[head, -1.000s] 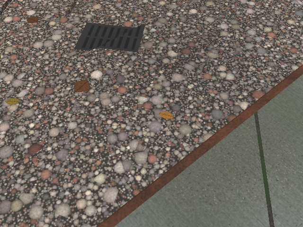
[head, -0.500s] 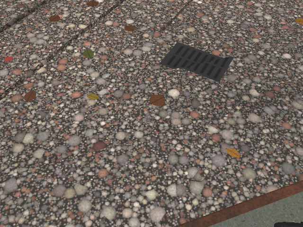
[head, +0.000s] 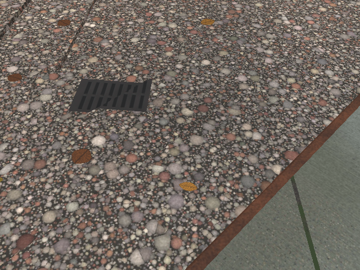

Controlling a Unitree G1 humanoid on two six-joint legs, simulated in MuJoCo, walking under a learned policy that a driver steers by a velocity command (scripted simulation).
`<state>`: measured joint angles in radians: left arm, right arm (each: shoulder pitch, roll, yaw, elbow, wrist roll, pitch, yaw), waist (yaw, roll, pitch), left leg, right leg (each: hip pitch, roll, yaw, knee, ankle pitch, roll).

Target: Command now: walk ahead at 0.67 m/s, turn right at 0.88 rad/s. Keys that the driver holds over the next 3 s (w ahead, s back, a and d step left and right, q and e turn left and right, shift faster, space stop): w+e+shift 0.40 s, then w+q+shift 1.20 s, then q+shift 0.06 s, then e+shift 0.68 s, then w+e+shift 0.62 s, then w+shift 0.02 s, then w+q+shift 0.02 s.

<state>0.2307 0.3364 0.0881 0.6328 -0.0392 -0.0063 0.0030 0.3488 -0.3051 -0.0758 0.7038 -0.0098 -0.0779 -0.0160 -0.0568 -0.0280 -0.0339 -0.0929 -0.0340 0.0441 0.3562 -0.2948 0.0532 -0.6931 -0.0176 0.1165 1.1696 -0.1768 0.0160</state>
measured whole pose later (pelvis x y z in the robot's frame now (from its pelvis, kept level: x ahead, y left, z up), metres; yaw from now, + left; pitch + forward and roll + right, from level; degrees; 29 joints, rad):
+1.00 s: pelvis +0.75 -0.25 -0.06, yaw -8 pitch -1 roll +1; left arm 0.19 0.23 -0.01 0.64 -0.01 -0.14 0.00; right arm 0.42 -0.29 -0.06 0.78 0.01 -0.06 0.05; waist -0.04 0.02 0.05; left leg -0.31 -0.22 -0.02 0.56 -0.23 0.19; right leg -0.46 0.01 0.14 1.57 -0.41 -0.02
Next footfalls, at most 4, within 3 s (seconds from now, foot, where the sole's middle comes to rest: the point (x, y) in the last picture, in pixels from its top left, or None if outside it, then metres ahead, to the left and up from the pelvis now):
0.38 right None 0.34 -0.20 -0.78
0.86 left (226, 205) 0.83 -0.25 -0.82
1.28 right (256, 135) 1.24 -0.47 -0.82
1.74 left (178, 102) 1.54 -0.08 -0.86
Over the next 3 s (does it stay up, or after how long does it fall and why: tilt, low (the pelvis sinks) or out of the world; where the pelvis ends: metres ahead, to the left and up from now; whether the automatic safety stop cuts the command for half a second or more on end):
stays up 1.85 -0.19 -0.10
